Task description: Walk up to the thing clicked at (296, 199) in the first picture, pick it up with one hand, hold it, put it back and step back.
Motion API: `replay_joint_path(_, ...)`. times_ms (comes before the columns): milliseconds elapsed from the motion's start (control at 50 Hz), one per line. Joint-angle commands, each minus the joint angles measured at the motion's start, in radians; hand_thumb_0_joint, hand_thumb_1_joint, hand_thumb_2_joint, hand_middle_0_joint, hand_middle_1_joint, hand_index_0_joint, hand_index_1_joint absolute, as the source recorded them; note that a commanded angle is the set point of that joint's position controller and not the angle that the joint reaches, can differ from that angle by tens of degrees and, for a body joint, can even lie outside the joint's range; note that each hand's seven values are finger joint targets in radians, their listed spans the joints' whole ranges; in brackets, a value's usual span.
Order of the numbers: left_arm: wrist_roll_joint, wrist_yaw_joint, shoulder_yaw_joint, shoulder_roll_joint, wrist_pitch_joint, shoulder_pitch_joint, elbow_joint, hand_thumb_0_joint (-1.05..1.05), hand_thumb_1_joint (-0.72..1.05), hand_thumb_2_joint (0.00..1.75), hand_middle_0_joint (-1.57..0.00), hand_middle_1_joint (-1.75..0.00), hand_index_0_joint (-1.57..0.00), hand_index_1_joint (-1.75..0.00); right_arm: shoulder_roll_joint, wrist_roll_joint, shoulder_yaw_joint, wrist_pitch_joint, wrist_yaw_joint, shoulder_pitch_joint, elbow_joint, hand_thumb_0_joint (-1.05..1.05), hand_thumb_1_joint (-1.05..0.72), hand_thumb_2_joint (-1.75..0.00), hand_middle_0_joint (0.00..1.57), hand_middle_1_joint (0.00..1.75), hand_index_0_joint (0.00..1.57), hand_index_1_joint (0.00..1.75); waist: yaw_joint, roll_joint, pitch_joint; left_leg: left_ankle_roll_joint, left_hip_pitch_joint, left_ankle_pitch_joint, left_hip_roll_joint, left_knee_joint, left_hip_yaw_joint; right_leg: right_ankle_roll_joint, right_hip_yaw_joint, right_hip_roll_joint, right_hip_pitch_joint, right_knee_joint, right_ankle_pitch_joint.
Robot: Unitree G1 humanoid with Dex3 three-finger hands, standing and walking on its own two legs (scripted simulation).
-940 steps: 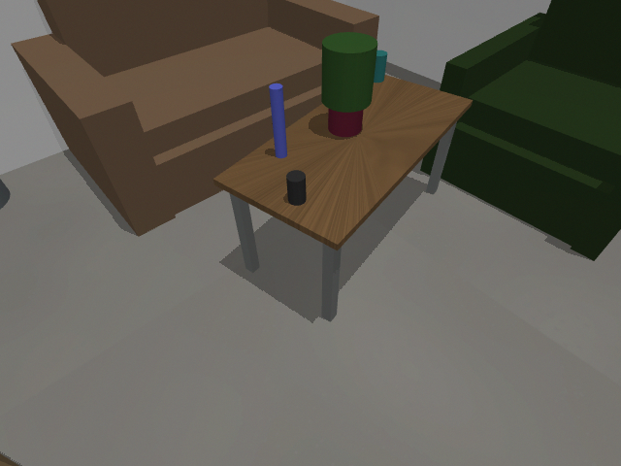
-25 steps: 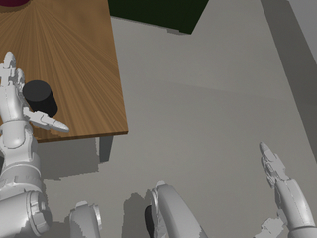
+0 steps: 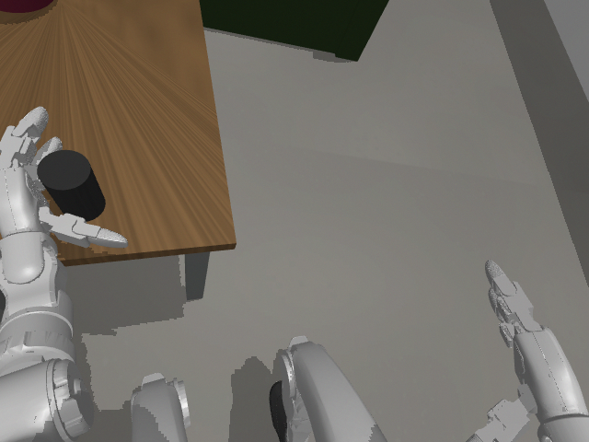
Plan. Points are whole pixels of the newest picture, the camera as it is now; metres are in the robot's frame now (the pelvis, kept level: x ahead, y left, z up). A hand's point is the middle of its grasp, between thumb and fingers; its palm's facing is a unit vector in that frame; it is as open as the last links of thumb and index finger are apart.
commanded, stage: close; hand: left
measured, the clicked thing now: (74, 188) +0.51 +0.19 -0.06
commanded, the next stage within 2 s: settle in 0.36 s
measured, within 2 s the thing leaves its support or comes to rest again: leaves its support in 0.72 s
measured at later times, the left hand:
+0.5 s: hand (81, 181) +0.51 +0.18 -0.05, palm faces +0.11 -0.99 +0.00, open 9.2 cm
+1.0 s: hand (75, 152) +0.52 +0.17 +0.01, palm faces +0.12 -0.99 -0.01, open 7.5 cm
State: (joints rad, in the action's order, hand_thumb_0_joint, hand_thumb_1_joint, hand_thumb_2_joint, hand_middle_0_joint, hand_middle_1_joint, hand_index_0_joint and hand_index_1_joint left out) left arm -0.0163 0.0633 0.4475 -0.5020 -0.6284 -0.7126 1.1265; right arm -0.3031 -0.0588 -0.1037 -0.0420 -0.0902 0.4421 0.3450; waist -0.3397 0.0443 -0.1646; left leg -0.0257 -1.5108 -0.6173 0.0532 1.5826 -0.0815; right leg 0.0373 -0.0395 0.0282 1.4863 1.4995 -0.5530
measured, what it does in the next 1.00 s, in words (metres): stands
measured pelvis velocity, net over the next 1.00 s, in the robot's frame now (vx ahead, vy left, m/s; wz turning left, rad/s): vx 0.00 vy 0.00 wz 0.00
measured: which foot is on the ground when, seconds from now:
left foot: down 0.00-1.00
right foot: down 0.00-1.00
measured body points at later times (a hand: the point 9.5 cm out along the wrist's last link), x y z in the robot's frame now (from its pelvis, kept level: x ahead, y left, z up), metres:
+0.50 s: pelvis +0.00 +0.00 -0.01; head +0.19 +0.08 +0.39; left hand +0.50 +0.23 -0.05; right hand +0.17 -0.25 +0.10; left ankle +0.04 +0.13 -0.55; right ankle +0.07 -0.15 -0.55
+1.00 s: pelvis +0.00 +0.00 +0.02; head +0.17 +0.07 +0.43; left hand +0.51 +0.23 +0.01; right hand +0.18 -0.26 +0.11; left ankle +0.04 +0.13 -0.55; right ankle +0.07 -0.15 -0.55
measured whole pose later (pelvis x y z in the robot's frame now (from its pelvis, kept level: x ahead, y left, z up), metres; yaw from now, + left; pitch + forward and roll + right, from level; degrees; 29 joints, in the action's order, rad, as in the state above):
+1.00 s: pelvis +0.00 +0.00 +0.02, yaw +0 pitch +29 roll -4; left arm 0.01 0.01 0.43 -0.50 -0.54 -0.77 1.12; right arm -0.29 -0.06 -0.09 -0.01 -0.09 0.45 0.36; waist -0.34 0.03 -0.16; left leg -0.02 -1.42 -0.60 0.06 1.52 -0.07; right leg 0.04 -0.03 0.02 1.40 1.43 -0.53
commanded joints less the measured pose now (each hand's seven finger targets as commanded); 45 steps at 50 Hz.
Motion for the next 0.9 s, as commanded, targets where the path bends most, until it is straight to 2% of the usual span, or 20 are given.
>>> replay_joint_path(0,0.002,0.011,-0.022,-0.157,-0.069,-0.392,-0.236,0.00,-0.50,0.24,-0.59,-0.46,-0.62,-0.44,-0.179,0.007,-0.168,-0.052,0.026,0.069,0.169,0.00,0.52,-0.04,0.05,0.05,0.05,0.05,-0.020,-0.343,-0.583,0.020,0.484,0.303,-0.036,-0.195,0.017,-0.062,-0.001,-0.047,-0.283,-0.152,0.271)
replay_joint_path(80,0.014,-0.014,0.016,-0.218,-0.061,-0.394,-0.208,0.00,-0.43,0.30,-0.66,-0.53,-0.68,-0.51,-0.177,0.003,-0.157,-0.041,0.024,0.067,0.174,0.00,0.53,-0.04,0.05,0.05,0.05,0.05,-0.013,-0.360,-0.550,0.018,0.468,0.280,-0.035,-0.200,0.015,-0.062,-0.003,-0.047,-0.267,-0.151,0.244)
replay_joint_path(140,0.018,-0.017,0.025,-0.219,-0.055,-0.384,-0.158,0.00,-0.37,0.35,-0.70,-0.57,-0.72,-0.55,-0.182,0.004,-0.170,-0.040,0.024,0.072,0.185,0.00,0.53,-0.04,0.05,0.05,0.05,0.05,-0.033,-0.324,-0.525,0.028,0.411,0.247,-0.039,-0.187,0.021,-0.055,0.014,-0.045,-0.284,-0.164,0.231)
replay_joint_path(160,0.012,-0.016,0.006,-0.172,-0.052,-0.375,-0.122,0.00,-0.35,0.35,-0.71,-0.58,-0.74,-0.55,-0.173,0.003,-0.145,-0.044,0.021,0.046,0.213,0.00,0.53,-0.04,0.05,0.05,0.05,0.05,-0.032,-0.302,-0.502,0.027,0.398,0.246,-0.038,-0.193,0.016,-0.055,0.005,-0.048,-0.276,-0.164,0.228)
replay_joint_path(200,0.018,-0.016,0.035,-0.240,-0.058,-0.403,-0.170,0.00,-0.29,0.39,-0.76,-0.62,-0.78,-0.60,-0.174,0.002,-0.145,-0.040,0.021,0.059,0.187,0.00,0.53,-0.04,0.05,0.05,0.05,0.05,-0.019,-0.335,-0.535,0.025,0.423,0.271,-0.037,-0.188,0.017,-0.059,0.000,-0.050,-0.257,-0.149,0.238)
replay_joint_path(240,0.018,-0.012,0.015,-0.215,-0.059,-0.424,-0.164,0.00,-0.22,0.44,-0.81,-0.68,-0.84,-0.65,-0.178,0.004,-0.157,-0.045,0.021,0.053,0.218,0.00,0.53,-0.04,0.05,0.05,0.05,0.05,-0.036,-0.350,-0.566,0.021,0.439,0.273,-0.035,-0.192,0.011,-0.061,-0.007,-0.051,-0.267,-0.140,0.241)
replay_joint_path(260,0.019,-0.017,0.043,-0.249,-0.056,-0.390,-0.156,0.00,-0.19,0.48,-0.85,-0.71,-0.88,-0.69,-0.184,0.004,-0.159,-0.042,0.021,0.074,0.201,0.00,0.53,-0.04,0.05,0.05,0.05,0.05,-0.019,-0.345,-0.560,0.021,0.430,0.261,-0.037,-0.195,0.014,-0.059,-0.003,-0.049,-0.281,-0.145,0.232)
replay_joint_path(280,0.016,-0.011,0.018,-0.205,-0.054,-0.391,-0.141,0.00,-0.20,0.49,-0.86,-0.73,-0.89,-0.71,-0.175,0.006,-0.143,-0.046,0.019,0.047,0.230,0.00,0.53,-0.04,0.05,0.05,0.05,0.05,-0.024,-0.328,-0.551,0.022,0.417,0.256,-0.037,-0.194,0.013,-0.059,-0.005,-0.051,-0.276,-0.148,0.229)
replay_joint_path(340,0.024,-0.012,0.014,-0.209,-0.052,-0.392,-0.127,0.00,-0.11,0.57,-0.94,-0.82,-0.97,-0.79,-0.194,0.004,-0.169,-0.048,0.025,0.047,0.218,0.00,0.53,-0.04,0.05,0.05,0.05,0.05,-0.043,-0.332,-0.542,0.024,0.410,0.270,-0.034,-0.183,0.013,-0.059,-0.006,-0.053,-0.257,-0.141,0.246)
replay_joint_path(380,0.022,-0.015,-0.002,-0.173,-0.050,-0.385,-0.119,0.00,-0.04,0.60,-0.98,-0.85,-1.01,-0.82,-0.183,0.005,-0.143,-0.053,0.020,0.049,0.240,0.00,0.53,-0.04,0.05,0.05,0.05,0.05,-0.031,-0.333,-0.555,0.016,0.448,0.296,-0.032,-0.192,0.003,-0.064,-0.020,-0.055,-0.242,-0.133,0.254)
replay_joint_path(440,0.025,-0.024,0.019,-0.220,-0.051,-0.404,-0.145,0.00,0.07,0.70,-1.07,-0.95,-1.10,-0.93,-0.199,0.007,-0.179,-0.045,0.022,0.086,0.184,0.00,0.54,-0.04,0.05,0.05,0.05,0.05,-0.036,-0.374,-0.546,0.012,0.462,0.301,-0.030,-0.191,0.003,-0.066,-0.022,-0.056,-0.217,-0.124,0.247)
replay_joint_path(480,0.031,-0.031,-0.012,-0.169,-0.045,-0.393,-0.140,0.00,0.18,0.82,-1.04,-0.99,-1.06,-0.99,-0.199,0.007,-0.183,-0.051,0.021,0.047,0.246,0.00,0.53,-0.05,0.05,0.05,0.05,0.05,-0.047,-0.335,-0.556,0.021,0.448,0.289,-0.032,-0.182,0.008,-0.063,-0.018,-0.055,-0.238,-0.135,0.256)
replay_joint_path(500,0.038,-0.041,0.017,-0.224,-0.046,-0.407,-0.170,0.00,0.23,0.85,-1.06,-1.00,-1.07,-1.00,-0.198,0.006,-0.185,-0.045,0.022,0.091,0.200,0.00,0.53,-0.05,0.05,0.05,0.05,0.05,-0.038,-0.344,-0.553,0.022,0.438,0.264,-0.034,-0.185,0.015,-0.060,-0.010,-0.053,-0.254,-0.142,0.239)
replay_joint_path(600,0.024,-0.045,-0.006,-0.175,-0.038,-0.430,-0.234,0.00,0.39,1.03,-1.13,-1.12,-1.13,-1.12,-0.175,0.008,-0.156,-0.042,0.018,0.062,0.243,0.00,0.54,-0.05,0.05,0.05,0.05,0.05,-0.027,-0.377,-0.582,0.012,0.495,0.280,-0.033,-0.211,0.008,-0.064,-0.019,-0.053,-0.253,-0.143,0.238)
replay_joint_path(640,0.030,-0.052,0.012,-0.226,-0.034,-0.435,-0.264,0.00,0.44,1.04,-1.15,-1.14,-1.16,-1.14,-0.183,0.007,-0.168,-0.035,0.022,0.077,0.216,0.00,0.54,-0.05,0.05,0.05,0.05,0.05,-0.019,-0.404,-0.607,0.011,0.521,0.308,-0.032,-0.211,0.013,-0.064,-0.016,-0.053,-0.272,-0.143,0.255)
replay_joint_path(680,0.021,-0.046,-0.008,-0.190,-0.029,-0.468,-0.291,0.00,0.43,1.05,-1.16,-1.16,-1.17,-1.16,-0.171,0.007,-0.147,-0.033,0.021,0.056,0.241,0.00,0.55,-0.05,0.05,0.05,0.05,0.05,-0.008,-0.407,-0.609,0.005,0.549,0.310,-0.031,-0.231,0.007,-0.067,-0.017,-0.052,-0.274,-0.149,0.253)
replay_joint_path(740,0.026,-0.054,0.001,-0.221,-0.014,-0.459,-0.296,0.00,0.43,1.06,-1.18,-1.17,-1.19,-1.18,-0.177,0.008,-0.158,-0.026,0.029,0.054,0.223,0.00,0.55,-0.05,0.05,0.05,0.05,0.05,-0.007,-0.404,-0.595,0.011,0.549,0.302,-0.031,-0.236,0.016,-0.063,-0.010,-0.052,-0.298,-0.169,0.254)
replay_joint_path(840,0.018,-0.051,-0.022,-0.154,0.017,-0.419,-0.219,0.00,0.41,1.07,-1.18,-1.18,-1.18,-1.18,-0.163,0.007,-0.137,-0.017,0.030,0.062,0.193,0.00,0.55,-0.05,0.05,0.05,0.05,0.05,-0.003,-0.361,-0.542,0.008,0.570,0.351,-0.026,-0.259,0.011,-0.064,-0.018,-0.056,-0.300,-0.189,0.284)
replay_joint_path(860,0.022,-0.056,0.000,-0.204,0.012,-0.439,-0.276,0.00,0.40,1.08,-1.19,-1.19,-1.19,-1.19,-0.162,0.008,-0.141,-0.016,0.030,0.075,0.185,0.00,0.55,-0.05,0.05,0.05,0.05,0.05,0.001,-0.361,-0.560,0.014,0.563,0.362,-0.028,-0.254,0.020,-0.062,-0.012,-0.055,-0.333,-0.195,0.302)
replay_joint_path(880,0.024,-0.055,-0.004,-0.186,0.018,-0.427,-0.231,0.00,0.37,1.07,-1.19,-1.19,-1.19,-1.19,-0.155,0.006,-0.129,-0.014,0.029,0.074,0.182,0.00,0.55,-0.05,0.05,0.05,0.05,0.05,0.002,-0.340,-0.554,0.019,0.548,0.349,-0.031,-0.252,0.026,-0.059,-0.007,-0.054,-0.352,-0.208,0.302)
